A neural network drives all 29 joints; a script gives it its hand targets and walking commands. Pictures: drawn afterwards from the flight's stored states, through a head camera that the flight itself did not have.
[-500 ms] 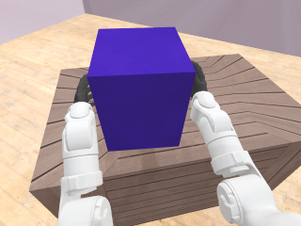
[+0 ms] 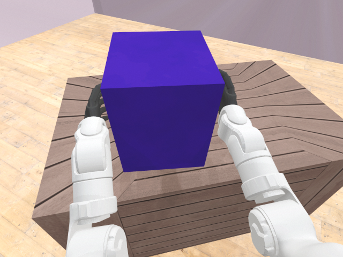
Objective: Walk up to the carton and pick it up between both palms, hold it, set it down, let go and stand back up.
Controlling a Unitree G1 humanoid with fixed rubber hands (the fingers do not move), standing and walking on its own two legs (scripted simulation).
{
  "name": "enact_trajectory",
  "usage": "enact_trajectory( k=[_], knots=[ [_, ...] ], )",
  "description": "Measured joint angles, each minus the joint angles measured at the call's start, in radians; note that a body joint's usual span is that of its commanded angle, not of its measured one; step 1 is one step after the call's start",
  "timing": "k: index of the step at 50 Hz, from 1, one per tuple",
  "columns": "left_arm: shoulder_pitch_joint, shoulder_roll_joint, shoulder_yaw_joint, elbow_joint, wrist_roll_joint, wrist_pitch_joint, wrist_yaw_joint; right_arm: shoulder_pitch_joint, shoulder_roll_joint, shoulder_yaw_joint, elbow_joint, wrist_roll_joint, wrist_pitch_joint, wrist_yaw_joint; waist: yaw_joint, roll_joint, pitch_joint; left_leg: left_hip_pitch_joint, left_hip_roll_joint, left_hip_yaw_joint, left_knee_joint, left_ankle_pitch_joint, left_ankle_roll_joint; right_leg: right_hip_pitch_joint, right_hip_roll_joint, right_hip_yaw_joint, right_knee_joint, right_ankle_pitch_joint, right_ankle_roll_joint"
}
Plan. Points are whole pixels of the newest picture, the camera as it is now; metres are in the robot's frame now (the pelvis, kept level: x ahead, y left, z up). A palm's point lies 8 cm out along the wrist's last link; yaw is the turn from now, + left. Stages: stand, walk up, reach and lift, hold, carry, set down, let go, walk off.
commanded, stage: hold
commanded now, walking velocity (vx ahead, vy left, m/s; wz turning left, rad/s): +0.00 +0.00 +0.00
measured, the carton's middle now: (161, 103) +0.41 +0.01 +0.17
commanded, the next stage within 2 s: none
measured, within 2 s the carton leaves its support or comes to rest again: neither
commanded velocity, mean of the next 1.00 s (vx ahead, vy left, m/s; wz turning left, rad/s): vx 0.00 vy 0.00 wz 0.00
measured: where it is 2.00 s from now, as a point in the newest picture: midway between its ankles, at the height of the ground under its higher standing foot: outside the picture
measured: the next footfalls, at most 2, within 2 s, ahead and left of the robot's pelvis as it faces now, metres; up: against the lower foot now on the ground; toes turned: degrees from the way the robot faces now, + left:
none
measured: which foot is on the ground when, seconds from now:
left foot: down 0.00-1.00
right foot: down 0.00-1.00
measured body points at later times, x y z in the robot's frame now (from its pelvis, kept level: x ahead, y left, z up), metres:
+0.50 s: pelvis +0.00 +0.00 +0.00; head -0.04 +0.03 +0.45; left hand +0.37 +0.16 +0.18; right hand +0.38 -0.13 +0.19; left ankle +0.03 +0.12 -0.75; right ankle +0.01 -0.12 -0.75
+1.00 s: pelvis +0.00 +0.00 +0.00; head -0.04 +0.03 +0.45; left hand +0.37 +0.16 +0.18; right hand +0.38 -0.13 +0.19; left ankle +0.03 +0.12 -0.75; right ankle +0.01 -0.12 -0.75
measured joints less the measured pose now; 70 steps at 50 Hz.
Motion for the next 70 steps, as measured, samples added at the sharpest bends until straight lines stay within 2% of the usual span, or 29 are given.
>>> enact_trajectory(
  k=[6,16,55,63,70],
  knots=[
    [0.023,-0.006,-0.001,-0.027,-0.007,-0.006,0.002,0.012,-0.008,0.021,-0.03,0.011,0.005,-0.007,-0.005,0.003,0.003,0.003,0.0,0.0,0.003,-0.003,0.001,0.005,0.0,0.0,-0.002,0.0,0.002],
    [0.03,-0.006,0.004,-0.026,-0.01,0.004,0.003,0.013,0.001,0.016,-0.012,0.011,0.006,-0.005,-0.001,-0.006,-0.008,0.003,0.002,0.002,0.007,-0.007,-0.001,0.004,0.002,0.002,0.003,-0.003,-0.001],
    [-0.02,0.001,0.02,0.039,-0.002,-0.006,-0.001,-0.027,0.005,-0.011,0.045,-0.017,-0.002,0.003,0.001,-0.009,-0.006,-0.008,-0.001,0.0,-0.003,0.005,0.001,-0.011,-0.001,0.001,0.003,0.002,-0.001],
    [0.029,-0.004,-0.008,-0.027,-0.018,-0.013,0.012,0.009,-0.016,0.027,-0.026,0.021,0.001,-0.006,-0.004,-0.005,-0.002,-0.008,0.002,-0.001,0.013,-0.007,-0.001,-0.002,0.003,0.0,-0.002,0.001,0.001],
    [0.032,-0.004,-0.009,-0.016,-0.015,0.005,0.012,0.016,-0.006,0.016,-0.007,0.017,0.007,-0.003,0.0,-0.003,-0.021,-0.003,0.0,0.002,0.007,-0.008,0.0,-0.003,0.001,0.004,0.003,-0.004,0.0]
  ],
)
